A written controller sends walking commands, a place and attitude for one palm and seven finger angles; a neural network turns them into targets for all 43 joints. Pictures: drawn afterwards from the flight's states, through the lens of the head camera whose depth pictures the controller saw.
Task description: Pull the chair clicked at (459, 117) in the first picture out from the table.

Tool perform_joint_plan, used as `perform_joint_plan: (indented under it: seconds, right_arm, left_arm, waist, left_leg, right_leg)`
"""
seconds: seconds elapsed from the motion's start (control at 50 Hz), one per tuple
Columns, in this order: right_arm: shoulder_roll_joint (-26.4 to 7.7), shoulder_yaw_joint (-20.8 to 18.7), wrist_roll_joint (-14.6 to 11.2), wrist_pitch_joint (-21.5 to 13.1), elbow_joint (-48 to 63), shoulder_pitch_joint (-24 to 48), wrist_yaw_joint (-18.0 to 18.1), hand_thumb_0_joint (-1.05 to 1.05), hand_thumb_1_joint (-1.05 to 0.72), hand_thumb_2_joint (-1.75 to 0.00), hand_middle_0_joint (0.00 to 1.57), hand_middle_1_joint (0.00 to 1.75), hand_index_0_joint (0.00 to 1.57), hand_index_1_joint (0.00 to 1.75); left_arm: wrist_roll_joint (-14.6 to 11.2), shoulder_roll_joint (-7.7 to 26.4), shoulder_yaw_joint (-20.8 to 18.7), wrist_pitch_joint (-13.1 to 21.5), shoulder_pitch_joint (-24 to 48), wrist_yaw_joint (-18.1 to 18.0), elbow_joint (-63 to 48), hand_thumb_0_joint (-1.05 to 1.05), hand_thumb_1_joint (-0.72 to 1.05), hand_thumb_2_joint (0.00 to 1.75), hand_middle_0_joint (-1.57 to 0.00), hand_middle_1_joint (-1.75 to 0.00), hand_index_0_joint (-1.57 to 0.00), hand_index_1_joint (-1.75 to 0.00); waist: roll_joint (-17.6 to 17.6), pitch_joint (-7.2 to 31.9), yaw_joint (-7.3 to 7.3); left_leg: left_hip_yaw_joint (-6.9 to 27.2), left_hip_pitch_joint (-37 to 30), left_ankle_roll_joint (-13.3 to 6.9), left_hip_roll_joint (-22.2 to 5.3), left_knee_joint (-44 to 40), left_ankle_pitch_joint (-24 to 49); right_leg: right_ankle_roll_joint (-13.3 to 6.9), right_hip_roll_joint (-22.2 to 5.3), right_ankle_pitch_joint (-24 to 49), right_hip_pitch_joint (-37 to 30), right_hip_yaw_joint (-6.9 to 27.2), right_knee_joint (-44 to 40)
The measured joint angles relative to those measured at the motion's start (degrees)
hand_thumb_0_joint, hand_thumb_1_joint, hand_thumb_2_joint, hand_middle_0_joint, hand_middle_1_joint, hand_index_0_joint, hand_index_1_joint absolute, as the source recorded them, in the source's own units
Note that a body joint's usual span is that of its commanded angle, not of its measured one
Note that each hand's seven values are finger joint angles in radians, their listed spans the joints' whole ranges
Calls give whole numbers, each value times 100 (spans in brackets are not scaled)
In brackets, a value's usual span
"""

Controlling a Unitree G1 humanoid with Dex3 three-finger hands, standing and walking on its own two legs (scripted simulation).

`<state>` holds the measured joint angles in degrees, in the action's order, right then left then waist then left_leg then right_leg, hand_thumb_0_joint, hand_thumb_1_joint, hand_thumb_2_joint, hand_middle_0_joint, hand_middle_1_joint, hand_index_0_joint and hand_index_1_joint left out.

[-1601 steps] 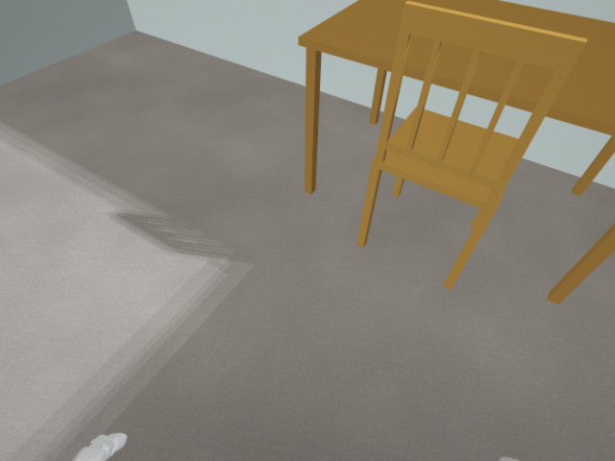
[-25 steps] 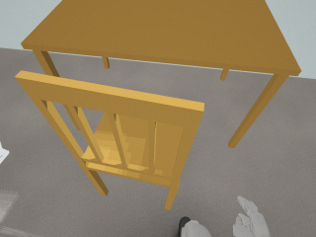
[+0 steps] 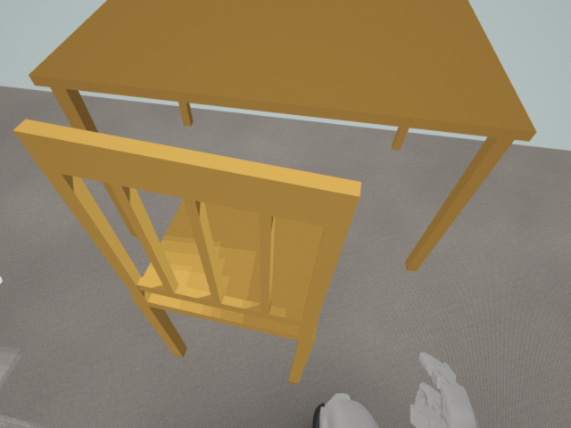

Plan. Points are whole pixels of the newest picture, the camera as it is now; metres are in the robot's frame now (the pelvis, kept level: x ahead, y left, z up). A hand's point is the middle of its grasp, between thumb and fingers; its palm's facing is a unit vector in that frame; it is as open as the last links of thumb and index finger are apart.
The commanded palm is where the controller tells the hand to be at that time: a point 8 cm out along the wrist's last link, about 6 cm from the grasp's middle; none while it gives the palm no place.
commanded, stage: step back with the hand held close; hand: left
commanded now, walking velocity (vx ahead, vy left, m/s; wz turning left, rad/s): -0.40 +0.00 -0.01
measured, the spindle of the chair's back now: (208, 257) +0.37 +0.15 -0.03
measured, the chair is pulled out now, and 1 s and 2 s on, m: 0.29 0.29 0.29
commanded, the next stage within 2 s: stop stepping back and stand still in 0.72 s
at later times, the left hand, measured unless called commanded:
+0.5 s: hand out of the picture +0.16 +0.26 +0.20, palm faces +0.38 -0.80 -0.47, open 7.4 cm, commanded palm +0.07 +0.31 +0.21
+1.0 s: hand out of the picture +0.01 +0.27 +0.19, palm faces +0.34 -0.82 -0.46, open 7.4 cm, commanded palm -0.04 +0.31 +0.21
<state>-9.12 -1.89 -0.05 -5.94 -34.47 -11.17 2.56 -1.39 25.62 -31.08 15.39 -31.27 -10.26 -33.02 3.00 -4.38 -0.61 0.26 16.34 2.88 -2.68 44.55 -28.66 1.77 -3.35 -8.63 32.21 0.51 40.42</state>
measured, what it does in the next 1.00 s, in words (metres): walks backwards: right foot, then right foot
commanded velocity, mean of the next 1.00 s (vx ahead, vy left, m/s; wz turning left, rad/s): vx -0.26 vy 0.01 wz -0.01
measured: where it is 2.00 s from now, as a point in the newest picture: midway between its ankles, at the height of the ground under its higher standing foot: outside the picture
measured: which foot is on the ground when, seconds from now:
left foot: down 0.00-0.86, up 0.88-1.00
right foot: down 0.00-0.20, up 0.22-0.34, down 0.36-0.58, up 0.60-0.80, down 0.82-1.00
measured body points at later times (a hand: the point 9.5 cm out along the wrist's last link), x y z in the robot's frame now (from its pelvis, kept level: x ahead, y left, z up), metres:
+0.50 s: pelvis -0.06 +0.01 +0.02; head +0.00 +0.03 +0.47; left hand +0.13 +0.30 +0.22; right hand +0.10 -0.23 -0.07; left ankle -0.06 +0.14 -0.69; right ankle -0.02 -0.14 -0.70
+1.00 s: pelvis -0.20 +0.02 +0.03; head -0.20 +0.05 +0.47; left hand -0.01 +0.32 +0.21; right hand -0.08 -0.23 -0.06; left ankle -0.17 +0.13 -0.68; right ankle -0.16 -0.15 -0.70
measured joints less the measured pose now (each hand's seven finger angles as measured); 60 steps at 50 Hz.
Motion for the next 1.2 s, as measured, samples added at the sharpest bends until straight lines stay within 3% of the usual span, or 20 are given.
perform_joint_plan:
  seconds: [0.1, 0.2, 0.28, 0.32, 0.36, 0.4, 0.44, 0.5, 0.54, 0.58, 0.66, 0.7, 0.82, 0.84, 0.88, 0.96, 1.02, 1.08, 1.16, 1.2]
  right_arm:
    - [-184, -15, 61, 75, -182, 7, -13, 1, -91, -89, 20, 30, 21, 30]
    - [-280, 9, 25, 224, -199, 141, -40, 1, -91, -89, 20, 30, 21, 30]
    - [-205, -97, 21, 38, -127, -96, 31, 1, -91, -89, 20, 30, 20, 30]
    - [-139, -153, -1, -95, -191, -221, 24, 1, -91, -89, 20, 30, 20, 30]
    - [-87, -153, -2, -222, -254, -289, -31, 1, -91, -89, 20, 30, 20, 30]
    - [-100, -112, 17, -327, -375, -172, -76, 1, -91, -89, 20, 30, 20, 30]
    - [-123, -62, 26, -325, -459, 36, -86, 1, -91, -89, 20, 30, 20, 30]
    - [-91, -2, -24, -214, -369, 230, -63, 1, -91, -89, 20, 30, 20, 30]
    - [-85, 40, -38, -116, -238, 326, -10, 1, -91, -89, 20, 30, 21, 30]
    - [-84, 37, -37, -100, -100, 396, 45, 1, -91, -89, 20, 30, 21, 30]
    - [139, -34, 63, -284, -139, 415, 36, 1, -91, -89, 20, 30, 20, 30]
    - [164, -18, 79, -402, -166, 341, -8, 1, -91, -89, 20, 30, 20, 30]
    - [136, 100, 28, -491, -161, 146, -130, 1, -90, -89, 20, 30, 21, 30]
    - [114, 112, 17, -481, -193, 177, -130, 1, -90, -89, 20, 30, 21, 30]
    - [52, 107, -28, -373, -293, 249, -122, 1, -90, -89, 20, 30, 21, 30]
    - [-37, 142, -102, -76, -362, -16, -62, 1, -90, -89, 20, 30, 21, 30]
    - [-211, 147, -88, -36, -275, -358, 83, 1, -90, -89, 20, 30, 21, 30]
    - [-278, 48, -45, -162, -285, -517, 207, 1, -91, -89, 20, 30, 20, 30]
    - [-220, -21, -33, -326, -291, -784, 173, 1, -91, -89, 20, 30, 20, 30]
    - [-205, -8, -68, -344, -324, -859, 100, 1, -91, -89, 19, 30, 20, 30]
  left_arm:
    - [87, -313, 293, -30, 447, -25, -24, 1, 89, 90, -22, -30, -22, -30]
    - [66, 39, 159, -34, 268, -5, 63, 1, 89, 90, -22, -30, -22, -30]
    - [17, 69, 54, -81, -240, 20, 271, 1, 89, 90, -22, -30, -22, -30]
    - [-67, -62, 120, -159, -296, 2, 183, 1, 89, 90, -22, -30, -22, -30]
    - [-107, -177, 185, -105, -305, -4, -13, 2, 89, 90, -22, -30, -22, -30]
    - [-51, -329, 307, 45, -165, 28, -111, 2, 89, 90, -21, -30, -22, -30]
    - [12, -387, 495, 149, 115, 70, -82, 2, 89, 90, -21, -30, -22, -30]
    - [26, -200, 570, 186, 300, 139, -67, 1, 89, 90, -22, -30, -22, -30]
    - [21, -25, 424, 171, 117, 154, -79, 1, 89, 90, -22, -30, -22, -30]
    - [-34, 192, 221, 163, -158, 168, -142, 1, 89, 90, -22, -30, -22, -30]
    - [-134, 411, 41, 174, -399, 264, -122, 1, 89, 90, -22, -30, -22, -30]
    - [-173, 294, 103, 135, -323, 261, -245, 2, 89, 90, -22, -30, -22, -30]
    - [-194, 256, 9, 264, -152, 256, -451, 2, 89, 90, -22, -30, -22, -30]
    - [-169, 256, -8, 298, -116, 275, -346, 1, 89, 90, -22, -30, -22, -30]
    - [-157, 153, 110, 281, -27, 298, -52, 1, 89, 90, -21, -30, -22, -30]
    - [-148, -30, 420, -137, -138, 252, 299, 1, 89, 90, -22, -30, -22, -30]
    - [-127, -96, 575, -275, -337, 176, 361, 1, 89, 90, -22, -30, -22, -30]
    - [-65, -44, 637, -250, -238, 147, 338, 1, 89, 90, -22, -30, -22, -30]
    - [26, 41, 635, -167, -46, 198, 395, 2, 89, 90, -22, -30, -22, -30]
    - [8, 70, 601, -104, -7, 202, 396, 2, 89, 90, -22, -30, -22, -30]
  waist:
    - [-131, -7, 64]
    - [114, -155, -34]
    - [-149, 49, -167]
    - [-263, 147, -105]
    - [-250, 197, 40]
    - [-364, 110, 162]
    - [-443, -97, 100]
    - [-146, -215, 3]
    - [-7, -194, -96]
    - [57, -207, -188]
    - [144, -256, -60]
    - [-5, -276, 15]
    - [-219, -171, 210]
    - [-288, -182, 247]
    - [-442, -259, 190]
    - [-114, 3, 46]
    - [-67, 362, -143]
    - [74, 343, -186]
    - [-29, 480, -285]
    - [-168, 577, -284]
  left_leg:
    - [124, 167, -229, 78, 88, -235]
    - [-132, 110, -315, 231, -542, 506]
    - [-15, 217, -180, -50, -559, 680]
    - [56, 241, -130, -168, -595, 660]
    - [11, 272, -87, -227, -556, 648]
    - [-2, 376, -51, -384, -374, 597]
    - [52, 526, -90, -418, -226, 1012]
    - [36, 728, -154, -101, 61, 425]
    - [-39, 613, -191, -32, -421, 512]
    - [-150, 482, -220, -59, -1061, 1694]
    - [-251, 539, -213, -165, -1065, 1541]
    - [-166, 544, -182, -309, -1205, 1674]
    - [-178, 872, -85, -468, -1037, 1937]
    - [-184, 977, -67, -533, -879, 1911]
    - [-55, 1143, -93, -523, -450, 1189]
    - [-179, 1044, -189, 9, 566, 543]
    - [-287, 268, -297, 96, -436, 417]
    - [-285, 68, -523, 185, -1005, 1336]
    - [-77, 74, -656, 150, -1360, 1633]
    - [-8, 112, -646, 83, -1558, 1683]
  right_leg:
    - [-19, -28, 164, -19, -86, -243]
    - [1, -164, 583, -140, 16, -931]
    - [-36, 209, -888, -28, 26, 615]
    - [-98, 307, -970, -424, -77, 622]
    - [-173, 218, -542, -1042, -262, -220]
    - [-44, 319, -793, -1384, -378, -908]
    - [-15, 351, -429, -1375, -455, -1006]
    - [-4, 77, -325, -1203, -367, -988]
    - [53, -31, -233, -1057, -273, -987]
    - [106, -88, -201, -845, -233, -762]
    - [-23, 211, -1767, -326, -63, 1118]
    - [-58, 341, -1948, -447, -222, 1285]
    - [-167, 84, -801, -1662, -433, -829]
    - [-33, 103, -765, -1724, -445, -1012]
    - [93, 179, -603, -1630, -443, -911]
    - [83, -89, -347, -1516, -211, -952]
    - [62, -157, -429, -1439, -335, -972]
    - [-4, -140, -1080, -1290, -261, -548]
    - [-101, 263, -1595, -992, -251, 1232]
    - [-177, 363, -1617, -1261, -465, 979]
